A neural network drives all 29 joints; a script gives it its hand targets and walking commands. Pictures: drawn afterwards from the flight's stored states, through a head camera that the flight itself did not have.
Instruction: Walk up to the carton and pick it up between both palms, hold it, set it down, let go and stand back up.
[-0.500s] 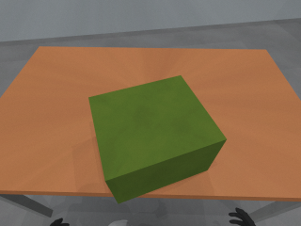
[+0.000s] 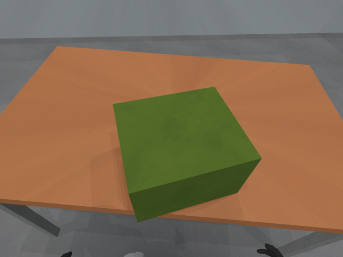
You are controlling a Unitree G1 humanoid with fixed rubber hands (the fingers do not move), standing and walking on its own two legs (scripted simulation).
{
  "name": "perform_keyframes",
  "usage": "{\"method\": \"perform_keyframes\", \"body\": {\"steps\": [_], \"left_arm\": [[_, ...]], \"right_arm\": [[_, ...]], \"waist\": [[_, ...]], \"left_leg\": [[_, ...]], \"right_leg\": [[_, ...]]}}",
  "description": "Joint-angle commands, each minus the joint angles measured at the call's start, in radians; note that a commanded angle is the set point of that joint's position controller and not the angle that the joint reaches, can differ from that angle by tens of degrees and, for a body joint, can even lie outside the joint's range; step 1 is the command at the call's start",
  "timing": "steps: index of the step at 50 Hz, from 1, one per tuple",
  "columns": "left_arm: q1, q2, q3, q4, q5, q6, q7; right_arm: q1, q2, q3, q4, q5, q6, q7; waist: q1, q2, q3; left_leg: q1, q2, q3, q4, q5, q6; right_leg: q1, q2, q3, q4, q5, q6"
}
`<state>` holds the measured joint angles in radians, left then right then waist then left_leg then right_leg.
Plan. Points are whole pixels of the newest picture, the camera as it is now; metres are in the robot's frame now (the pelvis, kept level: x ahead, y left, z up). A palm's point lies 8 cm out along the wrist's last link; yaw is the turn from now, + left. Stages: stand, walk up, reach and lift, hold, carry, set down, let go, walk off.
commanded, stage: walk up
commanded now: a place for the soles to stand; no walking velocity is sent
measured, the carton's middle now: (178, 150) +0.38 -0.02 -0.01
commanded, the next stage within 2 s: none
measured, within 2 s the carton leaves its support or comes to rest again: neither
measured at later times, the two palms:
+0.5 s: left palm out of the picture +0.07 +0.27 -0.11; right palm out of the picture +0.12 -0.29 -0.10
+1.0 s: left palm out of the picture -0.04 +0.26 -0.12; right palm out of the picture +0.05 -0.25 -0.10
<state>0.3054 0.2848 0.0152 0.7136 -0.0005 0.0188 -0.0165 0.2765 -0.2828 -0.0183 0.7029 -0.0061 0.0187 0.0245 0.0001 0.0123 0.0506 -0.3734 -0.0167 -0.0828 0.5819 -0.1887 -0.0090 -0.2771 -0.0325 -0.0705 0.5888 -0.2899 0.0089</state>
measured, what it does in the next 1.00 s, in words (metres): steps on the spot: left foot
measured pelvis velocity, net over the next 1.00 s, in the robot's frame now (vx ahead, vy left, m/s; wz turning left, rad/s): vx -0.06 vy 0.00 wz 0.05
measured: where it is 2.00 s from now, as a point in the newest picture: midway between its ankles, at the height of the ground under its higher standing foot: outside the picture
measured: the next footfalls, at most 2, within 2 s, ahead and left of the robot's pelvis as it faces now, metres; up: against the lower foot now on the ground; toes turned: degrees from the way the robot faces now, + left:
left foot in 0.76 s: -0.03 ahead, +0.10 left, +0.00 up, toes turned +8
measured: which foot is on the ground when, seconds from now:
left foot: down 0.00-0.50, up 0.52-0.74, down 0.76-1.00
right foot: down 0.00-1.00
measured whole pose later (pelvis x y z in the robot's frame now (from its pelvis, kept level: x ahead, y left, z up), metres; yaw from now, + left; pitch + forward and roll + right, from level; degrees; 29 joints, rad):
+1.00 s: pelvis -0.06 +0.00 +0.00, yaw +3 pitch -3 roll +0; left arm 0.37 0.27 0.02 0.75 0.01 0.02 -0.01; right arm 0.28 -0.24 -0.01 0.72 0.00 0.02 0.02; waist 0.03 -0.02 0.06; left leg -0.20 -0.02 -0.02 0.60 -0.34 0.01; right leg -0.31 -0.03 0.01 0.57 -0.20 0.03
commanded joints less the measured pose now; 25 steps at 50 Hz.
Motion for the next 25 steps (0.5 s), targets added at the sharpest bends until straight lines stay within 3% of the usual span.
{"method": "perform_keyframes", "body": {"steps": [1, 4, 7, 10, 12, 13, 14, 19, 21, 23, 24, 25], "left_arm": [[-0.027, 0.145, 0.048, -0.1, 0.0, -0.033, 0.005], [-0.024, 0.159, 0.05, -0.094, -0.002, -0.032, 0.007], [-0.023, 0.159, 0.052, -0.095, -0.002, -0.026, 0.008], [-0.015, 0.154, 0.046, -0.092, -0.001, -0.022, 0.01], [0.005, 0.147, 0.046, -0.092, -0.002, -0.019, 0.009], [-0.005, 0.182, 0.059, -0.09, 0.002, -0.009, 0.013], [0.006, 0.177, 0.055, -0.092, 0.007, -0.006, 0.015], [0.007, 0.155, 0.057, -0.105, 0.005, 0.011, 0.021], [0.032, 0.158, 0.065, -0.101, 0.001, 0.013, 0.019], [0.024, 0.189, 0.075, -0.105, 0.005, 0.008, 0.017], [0.005, 0.224, 0.086, -0.109, 0.005, 0.007, 0.018], [-0.008, 0.274, 0.098, -0.11, 0.006, 0.006, 0.019]], "right_arm": [[-0.012, -0.155, -0.05, -0.101, -0.001, -0.03, -0.011], [0.0, -0.143, -0.048, -0.098, -0.004, -0.03, -0.013], [0.006, -0.144, -0.048, -0.1, -0.002, -0.029, -0.015], [-0.003, -0.142, -0.046, -0.1, 0.001, -0.029, -0.015], [-0.002, -0.159, -0.047, -0.099, 0.002, -0.029, -0.018], [-0.023, -0.202, -0.063, -0.108, 0.001, -0.03, -0.025], [-0.011, -0.214, -0.066, -0.106, 0.002, -0.029, -0.028], [-0.027, -0.231, -0.072, -0.124, 0.004, -0.004, -0.034], [-0.049, -0.233, -0.074, -0.129, 0.003, 0.011, -0.035], [-0.082, -0.21, -0.066, -0.15, 0.003, 0.022, -0.031], [-0.085, -0.184, -0.058, -0.155, 0.008, 0.026, -0.028], [-0.09, -0.147, -0.052, -0.159, 0.006, 0.027, -0.028]], "waist": [[-0.01, -0.011, -0.06], [-0.015, -0.033, -0.08], [-0.012, -0.04, -0.059], [-0.005, -0.013, -0.044], [0.007, 0.023, -0.046], [0.017, 0.034, -0.014], [0.02, 0.056, -0.049], [0.007, 0.123, -0.116], [0.017, 0.13, -0.128], [0.024, 0.067, -0.114], [0.026, -0.02, -0.082], [0.036, -0.145, -0.056]], "left_leg": [[0.038, 0.077, -0.132, -0.127, -0.144, 0.053], [0.062, 0.058, -0.108, -0.087, -0.078, 0.049], [0.046, 0.056, -0.111, -0.087, -0.095, 0.046], [0.043, 0.075, -0.139, -0.101, 0.002, 0.056], [0.006, 0.091, -0.168, -0.127, -0.005, 0.065], [-0.019, 0.109, -0.194, -0.099, 0.186, 0.078], [0.005, 0.128, -0.202, -0.087, 0.313, 0.096], [0.017, 0.181, -0.286, -0.117, 0.328, 0.173], [-0.019, 0.163, -0.264, -0.112, 0.208, 0.17], [-0.047, 0.091, -0.186, -0.034, 0.074, 0.121], [-0.079, 0.014, -0.106, 0.069, -0.041, 0.077], [-0.069, -0.096, 0.016, 0.257, -0.18, 0.029]], "right_leg": [[-0.028, -0.087, 0.135, -0.162, -0.143, -0.061], [-0.027, -0.113, 0.146, -0.174, -0.116, -0.072], [-0.029, -0.109, 0.131, -0.17, -0.128, -0.072], [-0.018, -0.095, 0.1, -0.13, -0.047, -0.062], [0.025, -0.079, 0.078, -0.097, -0.034, -0.053], [0.02, -0.061, 0.063, -0.019, 0.138, -0.057], [0.053, -0.054, 0.055, 0.029, 0.215, -0.056], [0.071, 0.013, 0.054, 0.138, 0.083, -0.041], [0.075, 0.013, 0.072, 0.123, 0.021, -0.047], [0.05, -0.055, 0.141, 0.006, 0.029, -0.077], [0.008, -0.135, 0.215, -0.106, 0.011, -0.121], [-0.073, -0.265, 0.354, -0.254, 0.0, -0.197]]}}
